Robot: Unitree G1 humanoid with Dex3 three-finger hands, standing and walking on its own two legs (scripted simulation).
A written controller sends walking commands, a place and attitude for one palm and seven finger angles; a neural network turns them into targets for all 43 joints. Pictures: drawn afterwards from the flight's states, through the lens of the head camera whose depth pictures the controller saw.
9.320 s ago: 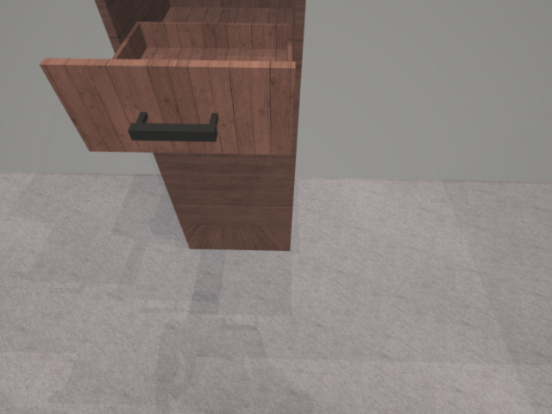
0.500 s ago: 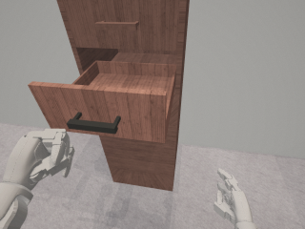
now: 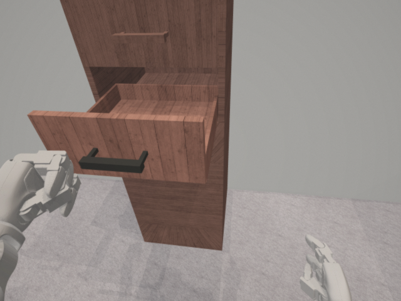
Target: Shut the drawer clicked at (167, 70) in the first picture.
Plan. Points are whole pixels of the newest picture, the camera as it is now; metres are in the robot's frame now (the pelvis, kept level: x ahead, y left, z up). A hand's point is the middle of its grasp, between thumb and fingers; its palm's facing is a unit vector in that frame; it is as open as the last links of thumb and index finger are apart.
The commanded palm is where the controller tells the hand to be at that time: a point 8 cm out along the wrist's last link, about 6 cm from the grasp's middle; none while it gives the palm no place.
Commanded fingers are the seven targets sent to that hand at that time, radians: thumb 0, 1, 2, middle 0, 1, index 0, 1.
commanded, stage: raise the hand and make a fist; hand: left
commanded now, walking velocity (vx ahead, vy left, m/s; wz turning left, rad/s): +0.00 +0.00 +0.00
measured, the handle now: (115, 158) +0.35 +0.25 +0.14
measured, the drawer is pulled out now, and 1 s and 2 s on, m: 0.28 0.28 0.27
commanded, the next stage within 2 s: bring the fist close to the handle in 0.02 s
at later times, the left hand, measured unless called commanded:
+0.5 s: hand (87, 193) +0.21 +0.21 +0.19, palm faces +0.04 -0.99 -0.10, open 3.3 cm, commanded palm +0.17 +0.26 +0.20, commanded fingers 0.00 0.90 0.90 -1.40 -1.60 -1.40 -1.60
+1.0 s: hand (111, 194) +0.25 +0.21 +0.15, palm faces +0.06 -1.00 -0.06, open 3.3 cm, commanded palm +0.22 +0.25 +0.15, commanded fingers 0.00 0.90 0.90 -1.40 -1.60 -1.40 -1.60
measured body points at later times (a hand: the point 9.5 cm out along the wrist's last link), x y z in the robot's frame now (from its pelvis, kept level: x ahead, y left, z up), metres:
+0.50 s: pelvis +0.01 +0.02 +0.00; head -0.04 -0.01 +0.45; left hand +0.20 +0.27 +0.20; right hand +0.22 -0.19 -0.05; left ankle +0.00 +0.13 -0.73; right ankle +0.02 -0.08 -0.73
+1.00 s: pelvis +0.01 +0.02 +0.00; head -0.01 +0.00 +0.45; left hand +0.24 +0.26 +0.15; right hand +0.20 -0.20 -0.07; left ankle +0.00 +0.13 -0.73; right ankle +0.02 -0.08 -0.73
